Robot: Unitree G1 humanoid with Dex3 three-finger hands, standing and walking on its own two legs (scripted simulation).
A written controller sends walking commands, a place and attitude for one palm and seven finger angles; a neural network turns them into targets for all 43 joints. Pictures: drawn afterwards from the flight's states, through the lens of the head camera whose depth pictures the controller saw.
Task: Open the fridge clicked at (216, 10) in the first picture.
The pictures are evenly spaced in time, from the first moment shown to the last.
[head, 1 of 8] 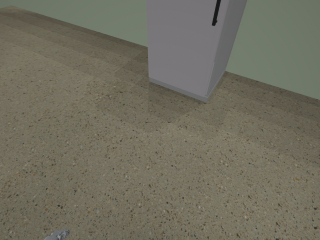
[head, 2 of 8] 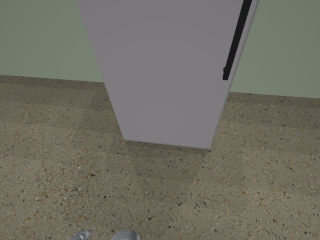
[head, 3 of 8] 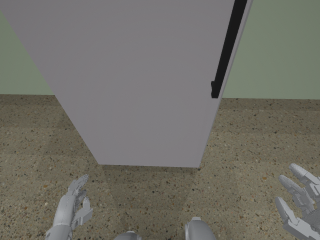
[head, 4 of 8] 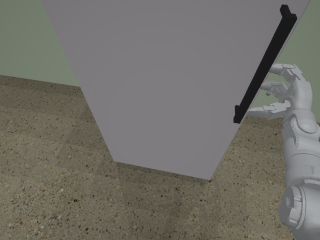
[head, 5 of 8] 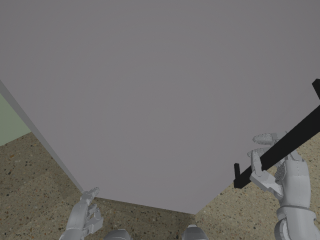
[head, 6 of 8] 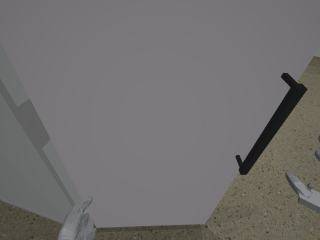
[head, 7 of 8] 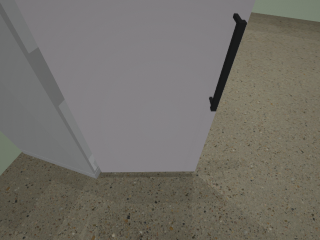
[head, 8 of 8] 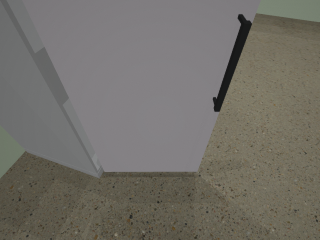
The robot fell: no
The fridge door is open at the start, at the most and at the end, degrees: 0 77 71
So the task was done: yes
